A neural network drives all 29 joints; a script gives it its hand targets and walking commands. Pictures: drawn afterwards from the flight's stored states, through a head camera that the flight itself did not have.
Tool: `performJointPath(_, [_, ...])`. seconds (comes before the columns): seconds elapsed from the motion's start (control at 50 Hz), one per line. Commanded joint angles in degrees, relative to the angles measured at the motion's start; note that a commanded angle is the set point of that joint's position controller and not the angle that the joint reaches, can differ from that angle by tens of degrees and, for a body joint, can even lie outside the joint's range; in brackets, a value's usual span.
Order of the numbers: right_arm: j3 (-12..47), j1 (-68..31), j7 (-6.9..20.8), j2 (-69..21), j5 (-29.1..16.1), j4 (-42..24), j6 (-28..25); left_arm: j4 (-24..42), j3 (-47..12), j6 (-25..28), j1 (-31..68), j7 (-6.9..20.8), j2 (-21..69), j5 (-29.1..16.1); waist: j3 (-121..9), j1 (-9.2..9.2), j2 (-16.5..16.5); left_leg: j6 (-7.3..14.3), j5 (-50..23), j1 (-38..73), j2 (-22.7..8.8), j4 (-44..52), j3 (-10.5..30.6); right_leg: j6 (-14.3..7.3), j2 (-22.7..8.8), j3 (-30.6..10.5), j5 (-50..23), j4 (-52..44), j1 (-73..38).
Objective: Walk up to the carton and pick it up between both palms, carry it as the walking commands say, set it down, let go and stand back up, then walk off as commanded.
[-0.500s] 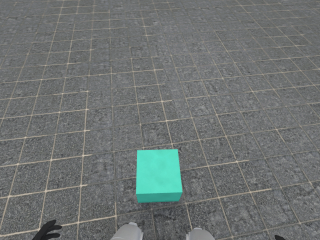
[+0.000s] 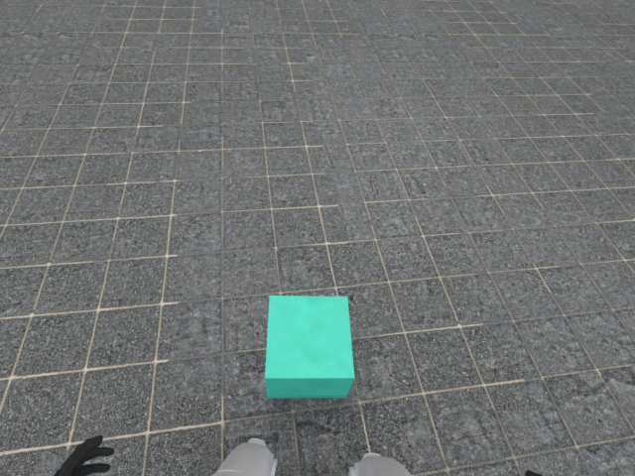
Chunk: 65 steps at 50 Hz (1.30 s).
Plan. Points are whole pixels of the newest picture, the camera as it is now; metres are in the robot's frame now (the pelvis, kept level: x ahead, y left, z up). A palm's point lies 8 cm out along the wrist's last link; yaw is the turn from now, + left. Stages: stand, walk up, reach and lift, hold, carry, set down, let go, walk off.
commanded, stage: walk up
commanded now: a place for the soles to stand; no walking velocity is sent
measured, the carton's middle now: (307, 346) +0.55 +0.00 -0.63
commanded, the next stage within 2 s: none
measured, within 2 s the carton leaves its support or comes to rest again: neither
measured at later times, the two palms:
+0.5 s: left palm out of the picture +0.10 +0.31 -0.10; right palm out of the picture +0.10 -0.32 -0.10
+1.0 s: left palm out of the picture +0.11 +0.30 -0.10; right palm out of the picture +0.10 -0.32 -0.09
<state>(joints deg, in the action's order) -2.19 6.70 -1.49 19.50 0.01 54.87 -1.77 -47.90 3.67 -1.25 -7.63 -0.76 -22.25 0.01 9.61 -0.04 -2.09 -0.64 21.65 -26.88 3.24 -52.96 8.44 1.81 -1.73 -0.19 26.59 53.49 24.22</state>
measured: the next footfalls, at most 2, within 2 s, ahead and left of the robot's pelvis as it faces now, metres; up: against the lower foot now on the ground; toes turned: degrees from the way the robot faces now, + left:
left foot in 1.72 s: +0.22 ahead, +0.11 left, +0.00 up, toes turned +0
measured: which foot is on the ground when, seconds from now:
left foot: down 0.00-1.00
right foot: down 0.00-1.00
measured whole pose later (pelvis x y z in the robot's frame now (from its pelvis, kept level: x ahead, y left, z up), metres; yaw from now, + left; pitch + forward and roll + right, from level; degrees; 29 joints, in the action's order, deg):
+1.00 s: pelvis +0.01 -0.01 +0.01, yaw +1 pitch -3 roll +0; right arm -2.2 6.8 -0.9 20.7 0.0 54.9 -1.8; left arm -48.7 3.7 -1.0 -7.9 0.7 -22.2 0.0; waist 9.1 0.0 -1.3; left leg -1.5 22.5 -26.4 2.9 -49.4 9.5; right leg 0.7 -1.3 0.3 25.8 50.4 23.9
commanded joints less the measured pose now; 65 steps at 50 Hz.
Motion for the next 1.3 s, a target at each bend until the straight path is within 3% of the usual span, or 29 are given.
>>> performJointPath(0.0, [-3.2, -4.9, 0.3, 15.1, 1.5, -5.3, -0.7, 0.4, 4.4, 2.7, 0.1, 0.2, -13.6, 1.8, -8.1, 2.64, 3.8, 5.3, 7.3, -8.2, -4.4, 17.2, 11.0, -7.5, -4.9, -10.6, 9.0, -22.0, -9.7])
performJointPath(0.06, [-4.1, 0.3, 0.2, 15.6, 1.4, -3.7, -0.6, 1.9, 4.5, 3.3, 4.2, 0.3, -17.5, 1.7, -8.4, 0.21, -3.8, 2.8, 8.4, -0.9, 0.5, -3.3, -3.8, -16.3, -18.9, -26.4, 15.2, -33.0, -0.3])
performJointPath(0.12, [-4.1, 5.1, 0.8, 14.9, 1.1, -2.0, -1.3, 3.0, 3.6, 3.2, 7.1, 0.4, -15.8, 1.3, -9.4, -2.51, -4.0, 3.6, 3.7, 8.3, -0.9, 4.8, -4.1, -12.3, -14.3, -16.8, 4.5, -25.3, 2.0])
performJointPath(0.14, [-4.1, 5.2, 0.7, 15.0, 1.2, -1.8, -1.7, 2.7, 3.3, 2.9, 6.7, 0.4, -14.5, 1.1, -10.7, -2.37, -2.5, 4.5, 1.6, 10.4, -1.4, 10.1, -0.8, -9.5, -11.7, -13.4, 1.6, -21.4, 2.8])
performJointPath(0.18, [-4.6, 1.8, 0.6, 18.6, 1.7, -3.8, -2.3, 2.7, 2.9, 2.0, 4.4, 0.4, -11.8, 0.7, -10.6, -0.10, 7.6, 8.6, 3.8, 7.6, -9.8, 24.5, 19.2, -3.9, -1.7, -2.1, 4.4, -6.7, 3.8])
performJointPath(0.22, [-4.6, -1.0, 0.4, 20.8, 1.8, -5.2, -1.9, 2.0, 3.7, 1.4, 2.1, 0.4, -12.8, 0.4, -9.1, 0.83, 9.1, 12.7, 11.7, 1.6, -13.4, 30.0, 32.0, -3.2, 1.5, -3.1, 7.0, -1.0, 1.2])
performJointPath(0.26, [-4.0, -3.6, 0.2, 20.3, 2.1, -5.2, -1.6, 0.6, 4.1, 1.8, -0.6, 0.6, -12.5, 0.5, -8.0, 2.11, 8.1, 11.9, 10.6, -2.6, -12.1, 28.5, 29.0, -4.0, 1.3, -2.8, 4.7, -4.5, -3.2])
performJointPath(0.32, [-2.8, -3.9, 0.5, 16.8, 1.6, -5.1, -1.3, -0.2, 4.2, 2.8, -1.0, 0.6, -13.0, 1.2, -10.2, 3.30, 5.0, 6.2, 1.2, -5.9, -6.7, 20.2, 14.0, -6.2, -3.1, -6.2, 1.8, -18.5, -11.3])
performJointPath(0.38, [-3.0, -0.2, 0.4, 15.0, 0.9, -3.6, -0.9, 0.8, 4.3, 3.1, 1.1, 0.4, -16.1, 1.3, -11.0, 1.39, -3.7, 3.1, 2.9, -2.0, 0.9, 2.9, -1.1, -13.3, -14.8, -21.5, 8.5, -29.4, -6.2])
performJointPath(0.42, [-3.7, 3.8, 0.4, 16.2, 1.0, -2.6, -1.1, 2.2, 3.9, 3.3, 5.3, 0.4, -16.4, 1.1, -10.8, -1.08, -4.2, 3.1, 4.3, 3.2, -0.8, 1.4, -3.4, -15.5, -17.4, -21.4, 3.1, -27.4, -2.2])
performJointPath(0.46, [-3.7, 5.2, 0.6, 15.6, 1.0, -2.1, -1.8, 1.8, 3.0, 2.9, 5.9, 0.5, -14.3, 0.8, -11.5, -1.94, -2.6, 4.5, -2.1, 9.3, -1.6, 11.0, 0.0, -10.3, -11.6, -12.8, -5.2, -20.4, 0.6])
performJointPath(0.5, [-4.3, 2.0, 0.7, 19.0, 1.3, -3.8, -2.3, 2.0, 2.9, 2.0, 4.4, 0.5, -11.8, 0.2, -13.4, 0.22, 6.5, 8.8, -2.2, 8.0, -10.3, 24.1, 18.8, -4.1, -1.2, -1.9, 0.3, -6.1, 1.0])
performJointPath(0.54, [-4.2, -0.8, 0.5, 20.9, 1.6, -5.1, -2.1, 1.5, 3.2, 1.4, 1.3, 0.5, -12.1, -0.2, -11.8, 1.38, 10.1, 13.4, 1.0, 5.5, -13.7, 27.7, 29.7, -3.1, 1.5, -2.9, 5.3, -2.4, 0.9])
performJointPath(0.6, [-3.2, -3.4, 0.3, 18.6, 1.3, -5.2, -1.4, -0.1, 3.8, 2.3, -1.0, 0.7, -12.3, 0.5, -12.9, 2.56, 7.2, 9.8, -3.6, 1.5, -9.9, 22.3, 21.5, -4.4, 0.4, -3.6, 0.2, -12.6, -7.4])
performJointPath(0.66, [-2.4, -2.6, 0.5, 14.8, 0.4, -4.4, -1.1, 0.4, 3.9, 2.9, -0.1, 0.5, -13.8, 1.1, -13.8, 3.04, 0.2, 4.0, -8.1, -2.4, -2.5, 9.5, 4.7, -10.2, -8.6, -13.3, -1.9, -22.8, -11.0])
performJointPath(0.72, [-3.1, 2.4, 0.2, 15.8, 0.5, -3.0, -1.1, 1.8, 4.2, 3.2, 3.8, 0.4, -16.2, 0.5, -13.9, -0.45, -3.1, 3.4, -3.6, 4.1, -0.9, 2.6, -2.6, -14.5, -15.7, -18.2, -8.0, -23.4, -5.4])
performJointPath(0.76, [-3.3, 3.2, 0.4, 15.8, 0.9, -2.8, -1.5, 2.3, 3.4, 2.8, 3.7, 0.4, -14.3, 0.5, -14.3, -0.62, -0.9, 4.5, -10.8, 8.7, -2.4, 9.4, 0.9, -10.3, -11.1, -11.6, -11.6, -17.8, -3.0])
performJointPath(0.8, [-3.5, 1.1, 0.5, 17.7, 1.0, -4.0, -1.8, 2.4, 3.0, 2.1, 3.4, 0.5, -12.5, 0.2, -14.9, 0.57, 3.6, 7.8, -11.0, 8.0, -7.5, 18.2, 12.3, -5.5, -3.7, -3.9, -5.6, -11.2, -2.3])
performJointPath(0.86, [-3.8, -2.9, 0.4, 20.1, 1.3, -5.1, -1.6, 0.9, 3.4, 1.7, 1.1, 0.6, -11.8, -0.1, -13.8, 1.75, 8.1, 12.7, -4.4, 3.9, -12.1, 24.0, 25.4, -3.9, 1.9, -2.5, 2.5, -6.7, -4.1])
performJointPath(0.9, [-3.1, -4.2, 0.4, 18.3, 1.5, -4.9, -1.2, 0.0, 3.4, 2.1, -0.5, 0.6, -11.5, 0.4, -12.6, 2.96, 7.5, 9.7, -2.8, -1.2, -10.2, 22.3, 20.5, -5.3, 0.0, -3.9, 1.1, -12.5, -8.9])
performJointPath(0.94, [-4.8, 4.5, -0.3, 21.3, 2.0, -3.6, -2.0, 2.3, 6.2, 2.0, -3.6, 2.2, -17.0, 3.4, -12.6, 2.09, -0.6, 8.0, 27.6, -4.8, -6.6, 19.7, 17.2, -8.6, -4.0, -11.2, 24.6, -16.8, -6.8])
performJointPath(1.0, [-4.4, 1.0, -0.2, 17.9, 2.5, -3.7, -2.7, 1.9, 6.7, 1.7, -5.9, 2.7, -16.7, 3.1, -9.6, 4.76, -4.1, 3.5, 18.3, -11.8, 0.7, 6.7, -0.9, -12.8, -10.7, -20.2, 30.3, -29.0, -12.0])
performJointPath(1.04, [-4.4, 5.8, -0.2, 17.1, 1.7, -3.1, -3.5, 3.4, 6.2, 2.4, -3.4, 2.3, -16.7, 2.8, -12.1, 2.88, -7.2, 2.2, 5.3, -7.3, -0.8, -0.7, -8.4, -16.3, -17.8, -24.5, 16.5, -30.0, -13.8])
performJointPath(1.06, [-4.2, 7.9, -0.4, 16.6, 1.6, -2.6, -3.9, 3.4, 6.3, 2.4, -1.9, 2.3, -16.9, 2.7, -12.9, 1.52, -7.3, 3.1, 4.5, -3.6, -2.2, 4.9, -8.4, -15.5, -16.6, -21.1, 9.3, -26.0, -13.6])
performJointPath(1.1, [-4.4, 13.1, -0.7, 17.0, 1.4, -1.8, -4.8, 5.0, 4.8, 1.4, 1.0, 2.5, -14.0, 2.3, -16.1, -1.47, -3.7, 5.1, 4.8, 10.8, -1.1, 18.5, -3.0, -10.2, -9.1, -10.2, 3.0, -14.3, -5.3])
performJointPath(1.12, [-5.4, 16.0, -0.9, 20.1, 1.9, -1.8, -5.2, 6.0, 4.0, 1.0, 1.4, 2.7, -10.9, 1.9, -17.6, -2.58, 5.6, 7.5, 11.4, 18.9, -8.7, 25.1, 13.5, -6.2, -2.9, -4.0, 8.0, -2.7, 6.2])
performJointPath(1.14, [-6.7, 16.4, -1.0, 25.7, 1.9, -2.7, -5.1, 6.7, 3.9, 0.6, 3.0, 2.8, -10.8, 2.2, -14.2, -3.51, 11.1, 13.5, 20.2, 22.0, -18.1, 32.6, 37.9, -3.3, 2.3, -0.2, 11.9, 6.6, 18.7])
performJointPath(1.16, [-6.9, 15.6, -1.4, 26.1, 1.3, -3.5, -5.0, 7.0, 4.8, 0.5, 5.4, 2.5, -14.5, 3.1, -11.7, -3.36, 3.6, 17.0, 14.8, 21.1, -20.4, 31.1, 43.3, -3.3, 0.5, -6.6, 12.2, 9.1, 20.5])
performJointPath(1.28, [-5.2, 12.2, -2.2, 22.1, 1.3, -4.8, -4.1, 3.3, 5.4, 2.7, -3.7, 2.1, -12.4, 1.6, -17.2, 1.15, 10.0, 14.2, -22.1, 16.2, -14.6, 16.0, 24.6, -4.3, 0.1, -4.0, 3.5, -9.2, 2.6])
